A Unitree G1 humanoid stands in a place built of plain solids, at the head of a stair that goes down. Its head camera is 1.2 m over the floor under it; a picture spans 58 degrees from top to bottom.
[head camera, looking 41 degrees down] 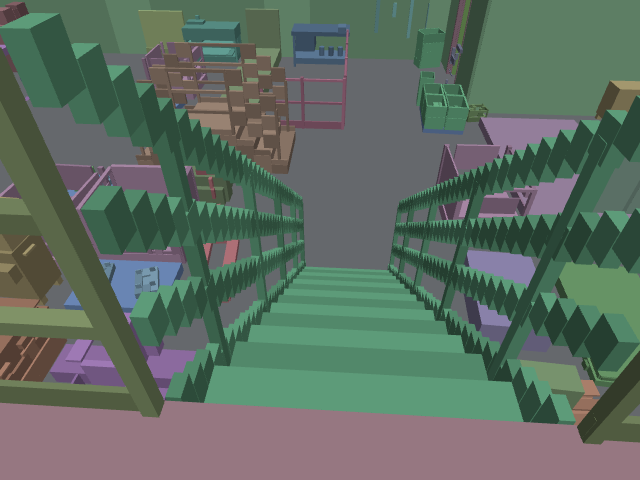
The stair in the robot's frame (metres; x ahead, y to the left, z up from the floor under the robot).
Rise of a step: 0.21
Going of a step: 0.26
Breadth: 1.18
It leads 4 degrees to the right of straight ahead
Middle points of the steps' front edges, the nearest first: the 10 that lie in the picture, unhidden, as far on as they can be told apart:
0.62 -0.13 0.00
0.88 -0.15 -0.21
1.14 -0.17 -0.42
1.39 -0.18 -0.63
1.65 -0.20 -0.84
1.91 -0.21 -1.05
2.17 -0.23 -1.26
2.42 -0.25 -1.47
2.68 -0.26 -1.68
2.94 -0.28 -1.89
